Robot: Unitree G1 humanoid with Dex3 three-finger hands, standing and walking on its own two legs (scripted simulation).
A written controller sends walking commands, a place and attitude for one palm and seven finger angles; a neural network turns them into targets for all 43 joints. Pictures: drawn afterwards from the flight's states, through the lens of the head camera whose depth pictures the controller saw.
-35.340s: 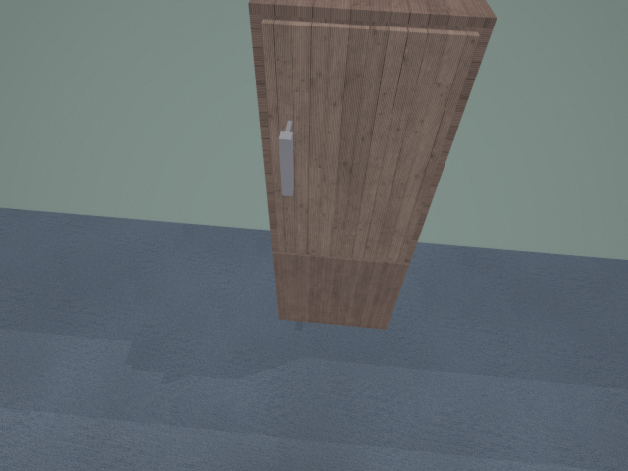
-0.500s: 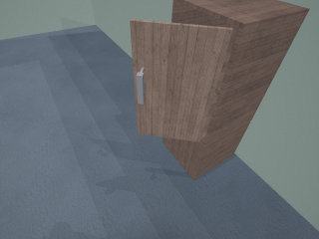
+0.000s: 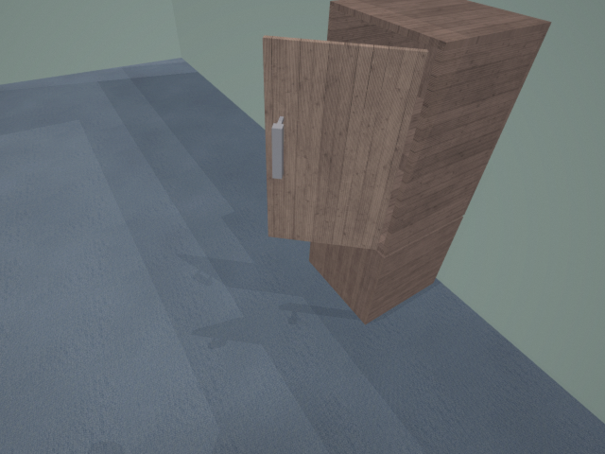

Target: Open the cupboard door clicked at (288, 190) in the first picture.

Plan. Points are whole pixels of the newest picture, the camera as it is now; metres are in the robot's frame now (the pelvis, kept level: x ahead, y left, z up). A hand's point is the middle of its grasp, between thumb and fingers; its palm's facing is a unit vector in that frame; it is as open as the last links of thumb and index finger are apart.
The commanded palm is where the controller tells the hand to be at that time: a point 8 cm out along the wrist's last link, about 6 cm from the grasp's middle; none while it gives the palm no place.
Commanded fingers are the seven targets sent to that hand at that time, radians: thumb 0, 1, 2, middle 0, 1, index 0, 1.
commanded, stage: come to a stop and stand still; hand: left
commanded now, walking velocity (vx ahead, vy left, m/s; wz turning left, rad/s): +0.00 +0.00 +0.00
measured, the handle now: (279, 147) +0.82 +0.10 +0.00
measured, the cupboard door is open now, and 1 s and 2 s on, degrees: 49 49 49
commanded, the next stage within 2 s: look again from close up in 1.32 s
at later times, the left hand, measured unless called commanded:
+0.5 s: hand out of the picture -0.08 +0.15 -0.16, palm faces +0.08 -0.98 -0.20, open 7.4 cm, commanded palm none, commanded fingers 0.00 0.90 0.90 -0.20 -0.30 -0.20 -0.30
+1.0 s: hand out of the picture +0.00 +0.18 -0.18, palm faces +0.02 -0.98 -0.20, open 7.4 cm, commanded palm none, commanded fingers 0.00 0.90 0.90 -0.20 -0.30 -0.20 -0.30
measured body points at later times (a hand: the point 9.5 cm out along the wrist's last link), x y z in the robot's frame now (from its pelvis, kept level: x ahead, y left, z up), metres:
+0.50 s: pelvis -0.05 -0.02 +0.00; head -0.06 -0.04 +0.45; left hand -0.08 +0.20 -0.14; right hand -0.06 -0.24 -0.16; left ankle -0.01 +0.11 -0.68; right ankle -0.08 -0.10 -0.74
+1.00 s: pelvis -0.01 +0.01 -0.01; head +0.03 +0.01 +0.44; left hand +0.00 +0.23 -0.16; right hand +0.08 -0.21 -0.16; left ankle +0.05 +0.12 -0.74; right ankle -0.08 -0.10 -0.74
